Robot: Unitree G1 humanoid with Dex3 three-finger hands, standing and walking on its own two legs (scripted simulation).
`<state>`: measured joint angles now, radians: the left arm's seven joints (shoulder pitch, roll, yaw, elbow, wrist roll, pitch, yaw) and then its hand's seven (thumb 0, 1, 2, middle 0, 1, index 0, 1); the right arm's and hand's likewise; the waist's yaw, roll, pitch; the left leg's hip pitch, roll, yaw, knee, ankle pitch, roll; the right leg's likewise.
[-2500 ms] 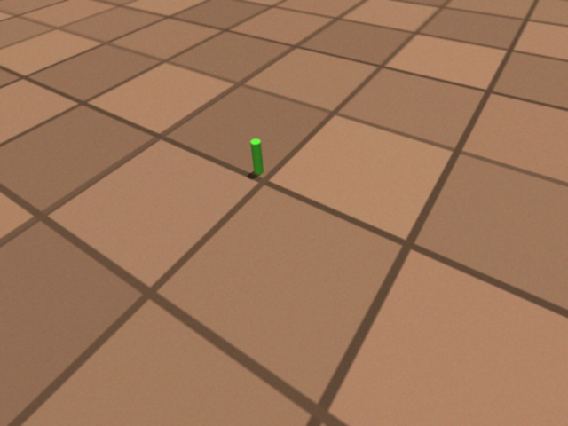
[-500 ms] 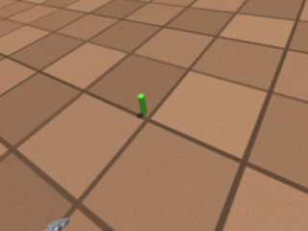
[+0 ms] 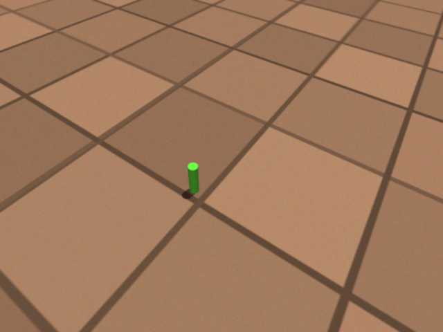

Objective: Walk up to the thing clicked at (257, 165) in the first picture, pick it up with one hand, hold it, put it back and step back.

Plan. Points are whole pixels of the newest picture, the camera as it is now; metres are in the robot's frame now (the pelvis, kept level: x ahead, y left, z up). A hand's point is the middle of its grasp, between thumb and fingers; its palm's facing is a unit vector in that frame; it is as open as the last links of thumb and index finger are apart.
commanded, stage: walk up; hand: left
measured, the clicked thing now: (193, 178) +0.95 +0.17 -0.67
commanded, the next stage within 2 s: none
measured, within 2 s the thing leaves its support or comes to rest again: neither
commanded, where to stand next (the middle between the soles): +0.60 -0.05 m, yaw +0 degrees
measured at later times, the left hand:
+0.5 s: hand (142, 265) +0.28 +0.19 -0.10, palm faces -0.03 -0.91 -0.42, open 7.4 cm
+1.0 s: hand (141, 225) +0.40 +0.23 -0.15, palm faces +0.00 -0.94 -0.33, open 7.4 cm
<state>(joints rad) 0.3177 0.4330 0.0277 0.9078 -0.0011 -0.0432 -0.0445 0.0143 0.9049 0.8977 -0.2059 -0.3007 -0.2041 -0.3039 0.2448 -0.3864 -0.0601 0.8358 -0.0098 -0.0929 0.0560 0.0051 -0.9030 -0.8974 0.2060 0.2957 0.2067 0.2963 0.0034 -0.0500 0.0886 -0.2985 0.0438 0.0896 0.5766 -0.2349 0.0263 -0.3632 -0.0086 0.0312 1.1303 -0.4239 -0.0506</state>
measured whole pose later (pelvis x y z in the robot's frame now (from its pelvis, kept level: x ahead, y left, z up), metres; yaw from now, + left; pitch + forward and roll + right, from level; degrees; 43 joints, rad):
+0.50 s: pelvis +0.20 -0.08 +0.01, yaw -2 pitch -3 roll +3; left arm 0.27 0.36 0.04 0.85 0.00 -0.09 -0.05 0.01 0.90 0.90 -0.21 -0.30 -0.21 -0.30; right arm 0.30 -0.44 -0.04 0.88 0.01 -0.03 0.05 0.01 -0.90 -0.90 0.21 0.30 0.20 0.30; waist 0.02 0.06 0.08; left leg -0.41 0.04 -0.04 1.07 -0.32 0.03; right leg -0.25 -0.03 -0.07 0.51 -0.20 -0.05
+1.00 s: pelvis +0.38 -0.04 +0.00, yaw +2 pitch -3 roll -1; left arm 0.33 0.41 0.03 0.87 0.00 -0.04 -0.03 0.01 0.90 0.90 -0.21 -0.30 -0.20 -0.30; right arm 0.24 -0.39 -0.05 0.81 -0.01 -0.07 0.05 0.01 -0.90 -0.90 0.21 0.30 0.21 0.30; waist 0.01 -0.02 0.11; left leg -0.30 0.03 0.05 0.59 -0.23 0.03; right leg -0.34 -0.01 -0.01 1.11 -0.47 -0.05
